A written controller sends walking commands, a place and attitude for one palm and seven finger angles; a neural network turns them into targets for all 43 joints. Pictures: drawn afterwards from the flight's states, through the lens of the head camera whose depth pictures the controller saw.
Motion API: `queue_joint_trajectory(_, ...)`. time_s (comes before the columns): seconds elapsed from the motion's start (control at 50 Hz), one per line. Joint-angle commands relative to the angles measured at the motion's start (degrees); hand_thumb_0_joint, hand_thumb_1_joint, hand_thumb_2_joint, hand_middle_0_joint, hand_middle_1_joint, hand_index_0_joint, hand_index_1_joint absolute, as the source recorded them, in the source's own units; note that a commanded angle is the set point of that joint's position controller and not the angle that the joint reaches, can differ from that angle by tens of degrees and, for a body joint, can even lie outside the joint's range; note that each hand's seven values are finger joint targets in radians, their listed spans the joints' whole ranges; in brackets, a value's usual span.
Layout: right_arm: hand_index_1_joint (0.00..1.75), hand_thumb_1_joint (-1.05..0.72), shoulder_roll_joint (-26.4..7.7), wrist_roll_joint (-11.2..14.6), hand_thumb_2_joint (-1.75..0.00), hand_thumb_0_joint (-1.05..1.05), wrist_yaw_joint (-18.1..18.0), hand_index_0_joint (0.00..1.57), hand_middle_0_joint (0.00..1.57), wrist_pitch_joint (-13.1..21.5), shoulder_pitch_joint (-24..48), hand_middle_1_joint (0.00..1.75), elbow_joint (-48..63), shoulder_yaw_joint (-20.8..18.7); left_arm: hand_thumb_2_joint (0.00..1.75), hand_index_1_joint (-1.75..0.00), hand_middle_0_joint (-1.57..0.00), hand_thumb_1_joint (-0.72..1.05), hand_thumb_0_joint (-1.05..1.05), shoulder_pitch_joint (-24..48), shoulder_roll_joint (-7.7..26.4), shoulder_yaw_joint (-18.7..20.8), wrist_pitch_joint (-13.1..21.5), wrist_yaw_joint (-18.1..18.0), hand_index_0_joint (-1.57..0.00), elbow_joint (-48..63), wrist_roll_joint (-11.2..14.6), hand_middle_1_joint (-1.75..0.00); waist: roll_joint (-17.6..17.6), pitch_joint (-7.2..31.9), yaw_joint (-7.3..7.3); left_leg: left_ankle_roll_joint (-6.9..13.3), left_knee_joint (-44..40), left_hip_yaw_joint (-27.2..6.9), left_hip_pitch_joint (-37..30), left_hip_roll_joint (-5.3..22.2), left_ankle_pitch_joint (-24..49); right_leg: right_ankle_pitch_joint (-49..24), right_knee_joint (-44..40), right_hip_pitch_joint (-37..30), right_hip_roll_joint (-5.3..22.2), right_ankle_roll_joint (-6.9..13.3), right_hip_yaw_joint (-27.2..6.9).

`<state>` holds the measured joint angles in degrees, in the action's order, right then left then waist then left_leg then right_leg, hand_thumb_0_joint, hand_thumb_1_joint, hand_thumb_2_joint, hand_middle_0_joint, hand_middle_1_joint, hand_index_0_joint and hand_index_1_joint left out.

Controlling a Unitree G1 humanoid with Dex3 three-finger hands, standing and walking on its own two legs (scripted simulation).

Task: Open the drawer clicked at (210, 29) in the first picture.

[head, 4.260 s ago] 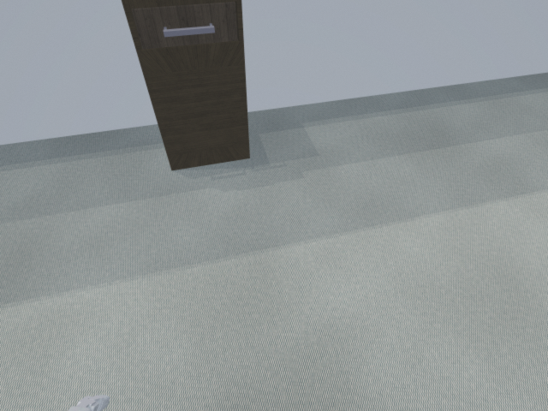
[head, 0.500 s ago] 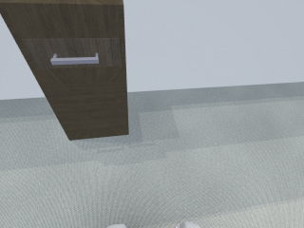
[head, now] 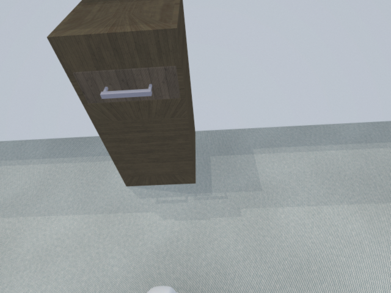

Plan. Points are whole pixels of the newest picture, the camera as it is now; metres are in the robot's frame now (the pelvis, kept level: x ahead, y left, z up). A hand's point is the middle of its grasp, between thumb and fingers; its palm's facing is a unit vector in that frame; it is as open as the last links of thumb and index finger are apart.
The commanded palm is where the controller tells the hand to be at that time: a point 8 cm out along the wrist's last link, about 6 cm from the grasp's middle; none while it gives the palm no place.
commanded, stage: take the last steps up to it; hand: left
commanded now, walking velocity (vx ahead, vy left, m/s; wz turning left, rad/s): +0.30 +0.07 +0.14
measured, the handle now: (127, 90) +0.81 +0.32 -0.05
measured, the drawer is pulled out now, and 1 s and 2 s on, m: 0.00 0.00 0.00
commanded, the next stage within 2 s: come to a stop and stand still in 0.94 s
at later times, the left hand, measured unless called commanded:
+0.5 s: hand out of the picture +0.02 +0.25 -0.18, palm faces +0.11 -0.98 -0.18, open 7.4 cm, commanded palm none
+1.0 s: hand (124, 243) +0.27 +0.23 -0.16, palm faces +0.08 -0.97 -0.23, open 7.2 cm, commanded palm none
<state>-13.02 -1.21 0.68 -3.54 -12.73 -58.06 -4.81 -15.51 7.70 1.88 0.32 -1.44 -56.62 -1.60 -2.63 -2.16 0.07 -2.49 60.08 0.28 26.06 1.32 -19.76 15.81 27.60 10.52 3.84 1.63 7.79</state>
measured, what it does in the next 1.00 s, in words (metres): walks ahead: left foot, then right foot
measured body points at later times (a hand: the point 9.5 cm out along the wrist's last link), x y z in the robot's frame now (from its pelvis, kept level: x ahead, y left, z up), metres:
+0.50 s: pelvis +0.07 +0.07 +0.00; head +0.08 +0.08 +0.45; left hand +0.02 +0.30 -0.16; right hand +0.12 -0.16 -0.15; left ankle +0.03 +0.17 -0.74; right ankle +0.08 -0.05 -0.68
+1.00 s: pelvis +0.23 +0.04 +0.00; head +0.25 +0.02 +0.45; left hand +0.27 +0.28 -0.14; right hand +0.25 -0.19 -0.16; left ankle +0.25 +0.19 -0.69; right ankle +0.24 -0.04 -0.74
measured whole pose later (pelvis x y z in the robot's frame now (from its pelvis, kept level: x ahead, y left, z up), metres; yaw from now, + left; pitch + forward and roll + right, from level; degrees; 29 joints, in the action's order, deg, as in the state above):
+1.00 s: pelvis +0.23 +0.04 +0.00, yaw +2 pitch -1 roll +0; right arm -9.3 -1.2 -0.1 0.6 -14.9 -61.6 -3.1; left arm -12.7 9.2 3.1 3.2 -0.8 -60.6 -1.4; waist -1.9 -2.8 0.9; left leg -1.1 52.0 3.8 26.6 6.6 -17.1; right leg 11.6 22.8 10.6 0.7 3.5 9.7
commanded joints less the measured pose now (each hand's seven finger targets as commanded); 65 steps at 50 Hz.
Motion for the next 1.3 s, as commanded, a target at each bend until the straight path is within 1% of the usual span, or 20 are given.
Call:
queue_joint_trajectory(0.0, 0.30, -0.90, -2.3, -0.5, -0.90, 0.00, 0.6, 0.20, 0.20, 1.9, 4.8, 0.30, 4.1, 0.3, 0.90, -0.30, -0.20, 0.90, 0.00, -7.8, 10.7, 2.3, 2.4, -0.2, -0.20, 0.2, 0.1, -0.30, 10.1, -1.5, -3.59, -0.7, -2.9, 0.7, 8.6, 3.0, -0.2, -1.9, -15.2, -8.0, 15.8, 5.2, -14.2)
queue_joint_trajectory(0.14, 0.30, -0.90, -0.8, -0.1, -0.90, 0.00, 1.2, 0.20, 0.20, 3.2, 7.9, 0.30, 4.6, 1.3, 0.90, -0.30, -0.20, 0.90, 0.00, -11.7, 11.6, 2.4, 2.9, 0.3, -0.20, -3.9, -0.5, -0.30, 11.9, -1.8, -4.78, 0.9, -16.4, 3.8, 3.6, 3.1, -2.6, 2.3, -16.9, -8.2, 16.9, 6.3, -13.7)
queue_joint_trajectory(0.24, 0.30, -0.90, -0.3, 0.1, -0.90, 0.00, 0.6, 0.20, 0.20, 4.4, -0.3, 0.30, 1.4, 1.9, 0.90, -0.30, -0.20, 0.90, 0.00, -7.8, 11.1, 2.4, 2.0, 0.6, -0.20, -5.5, 0.2, -0.30, 10.1, -1.4, -0.12, 1.8, -34.2, 9.7, -18.6, 0.3, 4.4, 7.4, -11.5, 5.3, 11.5, 2.6, -5.9)
queue_joint_trajectory(0.26, 0.30, -0.90, -2.4, 0.2, -0.90, 0.00, 0.0, 0.20, 0.20, 4.9, -4.3, 0.30, -0.1, 1.5, 0.90, -0.30, -0.20, 0.90, 0.00, -7.1, 9.5, 2.0, 1.8, 0.8, -0.20, -5.5, 0.4, -0.30, 4.5, -0.7, 1.80, 2.0, -36.9, 7.9, -27.0, 1.9, 2.8, 8.9, -6.5, 11.1, 9.2, 1.1, -3.8)
queue_joint_trajectory(0.3, 0.30, -0.90, -11.4, -0.5, -0.90, 0.00, -1.0, 0.20, 0.20, 5.1, -16.0, 0.30, -2.8, -0.7, 0.90, -0.30, -0.20, 0.90, 0.00, -3.6, 4.0, 0.8, 1.6, 1.4, -0.20, -2.2, 0.3, -0.30, -14.4, -0.6, 6.81, 10.3, -49.2, -18.4, -33.2, 21.7, -10.7, 17.1, 20.1, 26.7, -0.2, -2.8, 3.7)
queue_joint_trajectory(0.34, 0.30, -0.90, -8.8, -0.4, -0.90, 0.00, -1.6, 0.20, 0.20, 5.2, -13.3, 0.30, -2.6, -0.1, 0.90, -0.30, -0.20, 0.90, 0.00, 1.6, 5.6, 1.2, 1.4, 1.3, -0.20, -0.7, -0.2, -0.30, -11.0, -4.6, 5.83, 12.7, -51.9, -19.9, -25.6, 22.4, -15.2, 14.9, 33.8, 30.3, 2.7, -1.4, -3.5)
queue_joint_trajectory(0.44, 0.30, -0.90, -2.6, 0.0, -0.90, 0.00, -2.2, 0.20, 0.20, 7.3, -6.8, 0.30, -1.2, 1.3, 0.90, -0.30, -0.20, 0.90, 0.00, -3.2, 3.8, 1.5, 0.8, 2.3, -0.20, -3.8, 0.0, -0.30, -3.4, -4.0, -0.14, 11.2, -51.1, -3.5, -20.1, 15.2, 9.4, 1.3, 31.9, 23.2, 4.6, -3.0, -4.2)
queue_joint_trajectory(0.62, 0.30, -0.90, -3.9, -0.6, -0.90, 0.00, -2.0, 0.20, 0.20, 7.1, -10.1, 0.30, -4.5, 0.8, 0.90, -0.30, -0.20, 0.90, 0.00, 7.2, 4.7, 1.6, 1.0, 2.6, -0.20, 1.0, 0.3, -0.30, -4.1, -5.9, 0.67, 11.3, -46.5, -0.6, -19.9, 15.4, 17.1, -0.9, 10.7, 14.7, 1.6, -2.0, -1.2)
queue_joint_trajectory(0.66, 0.30, -0.90, -3.7, -0.5, -0.90, 0.00, -2.0, 0.20, 0.20, 6.7, -9.6, 0.30, -4.8, 0.9, 0.90, -0.30, -0.20, 0.90, 0.00, 3.5, 5.3, 2.1, 1.3, 2.6, -0.20, -0.3, 0.1, -0.30, -2.4, -5.0, -1.62, 9.6, -40.5, 1.3, -16.4, 13.6, 18.1, -3.8, 5.8, 5.3, -0.8, -1.2, 0.8)
queue_joint_trajectory(0.68, 0.30, -0.90, -3.3, -0.2, -0.90, 0.00, -2.0, 0.20, 0.20, 6.8, -9.5, 0.30, -4.9, 1.2, 0.90, -0.30, -0.20, 0.90, 0.00, -2.4, 7.1, 2.6, 1.8, 2.4, -0.20, -2.0, -0.1, -0.30, 0.7, -1.9, -4.45, 7.9, -31.7, 3.9, -13.9, 10.7, 20.5, -5.1, 2.1, -3.7, -1.2, -0.3, 0.1)
queue_joint_trajectory(0.7, 0.30, -0.90, -1.4, 0.4, -0.90, 0.00, -1.5, 0.20, 0.20, 7.1, -10.1, 0.30, -4.5, 1.4, 0.90, -0.30, -0.20, 0.90, 0.00, -10.3, 11.7, 3.6, 2.7, 1.9, -0.20, -4.2, -0.4, -0.30, 9.5, 3.7, -7.67, 5.4, -16.3, 7.9, -5.9, 6.3, 13.9, -3.7, -1.4, -15.6, 7.7, 2.9, -10.9)
queue_joint_trajectory(0.72, 0.30, -0.90, 0.8, 0.8, -0.90, 0.00, -1.1, 0.20, 0.20, 7.0, -11.6, 0.30, -2.5, 2.0, 0.90, -0.30, -0.20, 0.90, 0.00, -15.3, 17.4, 4.7, 2.9, 1.3, -0.20, -5.1, 0.2, -0.30, 21.5, 8.0, -7.30, 3.3, 1.3, 8.8, 5.4, -0.2, -12.2, -8.5, -10.3, -22.4, 21.8, 8.8, -32.0)
queue_joint_trajectory(0.74, 0.30, -0.90, -1.4, 0.8, -0.90, 0.00, -1.3, 0.20, 0.20, 6.5, -9.1, 0.30, -2.5, 1.6, 0.90, -0.30, -0.20, 0.90, 0.00, -13.2, 17.1, 4.5, 2.9, 0.9, -0.20, -4.7, 1.0, -0.30, 17.1, 8.5, -7.38, 4.0, 9.1, 1.4, 5.3, 1.9, -13.0, -3.5, -13.6, -17.0, 22.7, 10.7, -34.5)
queue_joint_trajectory(0.8, 0.30, -0.90, 0.7, 0.0, -0.90, 0.00, -0.9, 0.20, 0.20, 5.7, -5.3, 0.30, -2.6, 1.3, 0.90, -0.30, -0.20, 0.90, 0.00, -1.0, 10.0, 2.4, 3.1, 0.4, -0.20, -1.4, 0.8, -0.30, 4.7, -1.1, -2.26, 3.2, 9.6, -0.7, 5.3, 6.5, -0.3, -1.6, -16.1, -0.5, 17.0, 8.2, -20.9)
queue_joint_trajectory(0.86, 0.30, -0.90, 2.5, -0.3, -0.90, 0.00, -0.7, 0.20, 0.20, 4.3, -10.7, 0.30, -4.5, 1.7, 0.90, -0.30, -0.20, 0.90, 0.00, 1.4, 7.2, 1.7, 3.7, 0.3, -0.20, -1.3, 0.6, -0.30, 8.8, 0.0, 1.37, 1.7, 2.1, 1.5, 0.3, 6.5, 2.8, -9.9, -16.9, 3.8, 12.7, 6.6, -10.2)
queue_joint_trajectory(1.02, 0.30, -0.90, 2.6, 0.0, -0.90, 0.00, -0.1, 0.20, 0.20, 4.8, -1.7, 0.30, -0.9, 2.1, 0.90, -0.30, -0.20, 0.90, 0.00, -2.8, 9.2, 2.1, 3.2, 0.7, -0.20, -4.0, 0.2, -0.30, 9.9, -1.1, -0.99, 1.7, -18.5, 4.6, -2.6, 4.4, 3.1, -10.6, -15.6, 0.3, 12.5, 8.3, -9.6)
queue_joint_trajectory(1.08, 0.30, -0.90, 2.5, 0.2, -0.90, 0.00, -1.1, 0.20, 0.20, 5.3, -3.4, 0.30, -2.8, 3.3, 0.90, -0.30, -0.20, 0.90, 0.00, -0.6, 7.4, 1.2, 2.1, 0.1, -0.20, -4.5, 0.8, -0.30, 8.0, 0.2, 0.91, 0.8, -33.2, 4.6, -14.9, 2.9, 14.0, -18.8, -7.9, 2.0, 7.4, 4.2, -5.0)
queue_joint_trajectory(1.12, 0.30, -0.90, -2.1, 0.3, -0.90, 0.00, -1.8, 0.20, 0.20, 6.1, -5.6, 0.30, -3.8, 3.0, 0.90, -0.30, -0.20, 0.90, 0.00, -4.4, 4.5, -0.1, 1.4, -0.3, -0.20, -5.5, 1.1, -0.30, -2.1, 3.5, 0.07, 3.0, -35.9, -1.8, -23.6, 10.6, 38.6, -10.2, -1.7, 4.4, 2.8, -0.5, -3.8)
queue_joint_trajectory(1.18, 0.30, -0.90, -5.0, 0.7, -0.90, 0.00, -3.2, 0.20, 0.20, 4.7, -1.8, 0.30, -3.5, 2.6, 0.90, -0.30, -0.20, 0.90, 0.00, -6.4, 5.0, -0.2, -0.5, -0.8, -0.20, -6.6, 1.3, -0.30, -10.9, 1.4, -0.40, 8.0, -40.0, -6.3, -19.2, 16.4, 46.1, 3.6, 2.7, 2.6, 0.3, -3.1, -1.7)
queue_joint_trajectory(1.28, 0.30, -0.90, -7.5, 0.3, -0.90, 0.00, -4.4, 0.20, 0.20, 3.2, -0.8, 0.30, -1.5, 0.4, 0.90, -0.30, -0.20, 0.90, 0.00, -4.7, 7.1, 1.4, -2.4, -0.4, -0.20, -3.6, 0.6, -0.30, -7.0, 5.5, 0.66, 13.7, -39.4, -6.5, -23.2, 20.2, 52.6, 15.7, 26.8, 12.2, -0.2, -3.0, -7.2)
